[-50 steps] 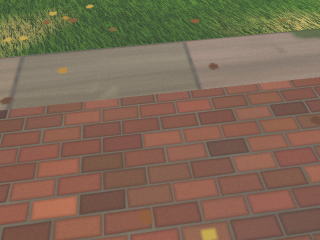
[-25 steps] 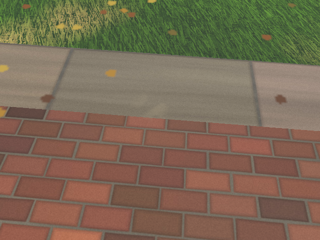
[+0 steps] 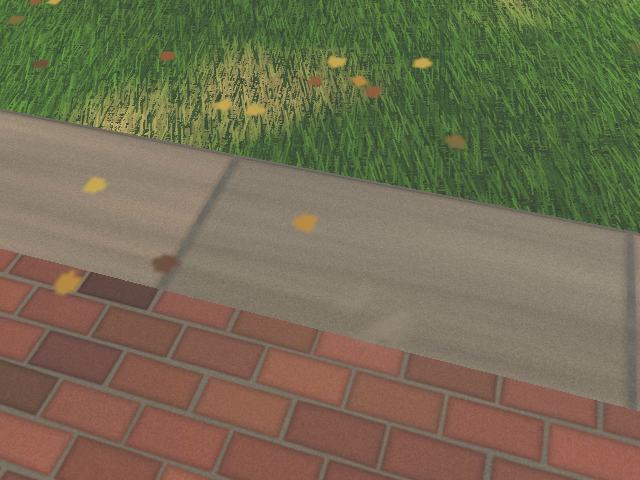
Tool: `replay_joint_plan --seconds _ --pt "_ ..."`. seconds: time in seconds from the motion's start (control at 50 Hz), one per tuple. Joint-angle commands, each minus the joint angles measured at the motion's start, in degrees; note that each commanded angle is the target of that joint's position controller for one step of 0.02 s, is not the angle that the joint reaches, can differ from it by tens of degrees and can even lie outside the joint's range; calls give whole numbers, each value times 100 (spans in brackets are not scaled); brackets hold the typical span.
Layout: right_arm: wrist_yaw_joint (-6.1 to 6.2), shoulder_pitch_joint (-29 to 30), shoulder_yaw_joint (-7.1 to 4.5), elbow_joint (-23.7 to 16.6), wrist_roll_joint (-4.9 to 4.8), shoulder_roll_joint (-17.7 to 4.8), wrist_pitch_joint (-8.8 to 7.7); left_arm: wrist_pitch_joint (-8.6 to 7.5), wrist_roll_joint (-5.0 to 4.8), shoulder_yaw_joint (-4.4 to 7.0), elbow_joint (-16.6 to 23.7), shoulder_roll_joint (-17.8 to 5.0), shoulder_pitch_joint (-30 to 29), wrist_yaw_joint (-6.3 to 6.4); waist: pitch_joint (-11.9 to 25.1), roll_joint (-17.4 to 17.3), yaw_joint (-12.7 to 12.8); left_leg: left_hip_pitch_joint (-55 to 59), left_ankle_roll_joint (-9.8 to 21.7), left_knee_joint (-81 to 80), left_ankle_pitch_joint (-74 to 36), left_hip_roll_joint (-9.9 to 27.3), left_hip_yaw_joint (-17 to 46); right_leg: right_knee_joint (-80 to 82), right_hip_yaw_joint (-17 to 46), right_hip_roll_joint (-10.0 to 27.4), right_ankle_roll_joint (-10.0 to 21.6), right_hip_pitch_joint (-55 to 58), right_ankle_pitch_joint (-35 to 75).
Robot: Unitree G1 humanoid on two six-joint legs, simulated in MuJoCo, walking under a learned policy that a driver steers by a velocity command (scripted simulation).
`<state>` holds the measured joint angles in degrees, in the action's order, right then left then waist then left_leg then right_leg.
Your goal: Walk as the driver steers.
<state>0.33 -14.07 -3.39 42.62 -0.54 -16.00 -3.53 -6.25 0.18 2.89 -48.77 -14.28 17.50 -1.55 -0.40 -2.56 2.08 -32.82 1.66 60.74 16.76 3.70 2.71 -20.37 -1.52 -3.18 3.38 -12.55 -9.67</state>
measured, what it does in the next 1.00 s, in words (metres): walks ahead: left foot, then right foot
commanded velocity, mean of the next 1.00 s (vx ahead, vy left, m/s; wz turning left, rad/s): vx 0.39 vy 0.00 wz -0.11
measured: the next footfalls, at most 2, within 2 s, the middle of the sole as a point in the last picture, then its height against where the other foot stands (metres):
left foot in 0.30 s outside the picture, level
right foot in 0.80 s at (407, 438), level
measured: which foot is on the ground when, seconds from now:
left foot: up 0.00-0.28, down 0.30-0.82, up 0.84-1.00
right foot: down 0.00-0.32, up 0.34-0.78, down 0.80-1.00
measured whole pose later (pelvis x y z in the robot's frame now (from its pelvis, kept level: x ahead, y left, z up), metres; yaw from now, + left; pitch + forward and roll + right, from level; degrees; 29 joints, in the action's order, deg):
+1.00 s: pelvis +0.46 +0.00 -0.01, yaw -9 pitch +2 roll +0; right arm 1.8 -11.0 -2.9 50.6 -0.4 -15.9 0.0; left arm -1.7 1.4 1.9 -45.9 -12.8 6.2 -1.2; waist -2.8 -1.5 -0.3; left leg -24.2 -3.2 54.3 29.5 3.9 1.5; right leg -26.9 -1.9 -2.3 3.8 -23.5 -5.3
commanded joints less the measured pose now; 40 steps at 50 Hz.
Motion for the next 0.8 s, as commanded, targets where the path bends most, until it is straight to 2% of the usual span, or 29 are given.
replay_joint_plan --seconds 0.02,0.12,0.18,0.22,0.26,0.28,0.3,0.32,0.34,0.36,0.38,0.4,0.42,0.44,0.46,0.48,0.52,0.6,0.64,0.68,0.72,0.76,0.78,0.8 --pt "8 191 -44 -462 39 -238 -74 -78 -48 201 294 -917 -124 58 52 659 -97 -679 -117 -786 -638 312 73 1184 1367 1572 1034 516 1192" --pt "-82 1060 25 -653 -14 -103 -139 33 -130 199 93 -1010 284 108 -101 663 209 -274 -159 -2388 -1951 96 -185 1187 718 1328 786 603 1320" --pt "-165 1535 28 -828 -65 -135 -169 112 -150 193 -65 -1039 590 110 -250 673 350 -276 -97 -2808 -1930 -14 -235 1041 791 1533 765 974 1278" --pt "-227 1702 13 -935 -75 -206 -202 178 -159 210 -134 -1101 646 130 -307 717 310 -298 31 -3027 -1577 -69 -237 850 865 1713 704 1326 1506" --pt "-257 1455 -49 -911 -61 -366 -231 238 -163 242 -151 -1214 552 160 -145 805 64 222 197 -3241 -1228 -209 -329 443 835 1774 586 1528 2343" --pt "-240 953 -131 -773 -33 -506 -235 262 -175 245 -133 -1246 430 174 159 800 -259 1010 327 -3438 -1286 -370 -484 -130 652 1629 480 1468 3229" --pt "-190 84 -269 -512 -2 -788 -226 271 -145 198 -90 -1133 397 184 744 684 -645 2346 518 -3416 -1461 -323 -442 -1141 420 1345 320 1045 3486" --pt "-114 -1027 -390 -328 78 -1240 -193 240 15 69 99 -838 356 198 1647 -39 -1032 4130 935 -3189 -1755 860 875 -2997 145 980 96 -213 1767" --pt "-152 -1121 -418 -242 84 -1499 -160 120 -54 -119 120 -192 1106 147 2244 -1517 -612 5693 1748 -3810 -602 2009 3394 -4737 314 47 -172 -2389 -2215" --pt "-146 -1114 -286 -277 43 -927 -147 43 -199 33 44 -843 733 117 1887 -807 -871 5364 1529 -4141 154 1884 3485 -5319 938 333 -109 -2999 -2355" --pt "-129 -742 -212 -296 28 -755 -160 9 -301 108 218 -1051 213 100 1075 -535 -812 4600 1293 -4287 -66 1710 2604 -5321 854 565 -61 -3233 -1803" --pt "-137 -347 -166 -320 53 -647 -173 23 -267 105 251 -977 -24 123 676 -137 -613 3816 1165 -4478 -554 1473 1986 -5073 727 810 -98 -3001 -1306" --pt "-159 -68 -130 -319 83 -487 -199 72 -185 133 253 -919 -110 137 360 -93 -448 3229 1101 -4706 -863 1271 1522 -4793 720 949 -142 -2814 -990" --pt "-169 84 -115 -293 121 -417 -249 156 -183 145 214 -827 53 138 288 -267 -258 2826 1044 -4911 -1053 1154 1171 -4663 772 1077 -175 -2461 -753" --pt "-178 152 -124 -245 120 -376 -298 236 -196 134 170 -703 164 144 235 -295 -175 2576 1048 -5091 -1182 1085 926 -4593 767 1100 -218 -2277 -631" --pt "-175 174 -136 -182 119 -389 -340 301 -204 129 160 -605 194 150 151 -255 -115 2413 1064 -5210 -1404 1069 666 -4538 773 1100 -262 -2266 -525" --pt "-136 128 -181 -55 149 -494 -382 370 -184 141 259 -548 -13 168 -19 -130 -99 2346 1061 -5349 -1780 1077 258 -4288 874 1100 -339 -2553 -110" --pt "-41 39 -198 133 156 -585 -347 331 -119 130 449 -465 -552 101 -220 -4 -204 2473 900 -5361 -2512 881 -554 -3038 799 974 -379 -2688 1058" --pt "10 -30 -191 225 117 -645 -291 281 -25 47 624 -279 -1011 37 -327 40 -330 2312 799 -5219 -3322 730 -945 -2150 381 830 -351 -2231 1497" --pt "48 -313 -194 388 66 -724 -215 252 3 -4 781 -182 -1339 -35 -265 40 -479 2587 786 -4991 -3788 818 -996 -1673 162 703 -314 -2009 1619" --pt "57 -418 -216 518 0 -831 -122 246 -8 17 882 -282 -1410 -94 -163 -96 -457 3068 746 -4644 -4077 979 -917 -1371 136 603 -200 -1975 1268" --pt "83 -311 -256 579 -68 -957 -35 233 16 89 898 -509 -1199 -126 33 -251 -246 3415 624 -4085 -4582 1067 -809 -1117 79 448 -17 -1667 777" --pt "105 -182 -262 583 -100 -977 5 215 41 162 774 -651 -761 -120 274 -235 27 3465 485 -3534 -4805 953 -858 -775 -21 295 95 -1104 954" --pt "109 -313 -235 611 -65 -893 25 194 60 280 627 -936 -291 -73 611 18 218 3293 245 -2659 -4528 633 -1040 -404 -1 240 235 -234 2096"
